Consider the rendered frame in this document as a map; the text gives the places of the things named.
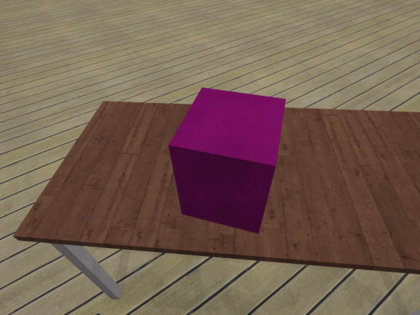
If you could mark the table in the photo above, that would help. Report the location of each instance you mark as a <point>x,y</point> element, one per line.
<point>345,193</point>

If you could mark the carton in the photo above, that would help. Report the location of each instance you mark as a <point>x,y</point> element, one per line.
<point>224,156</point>

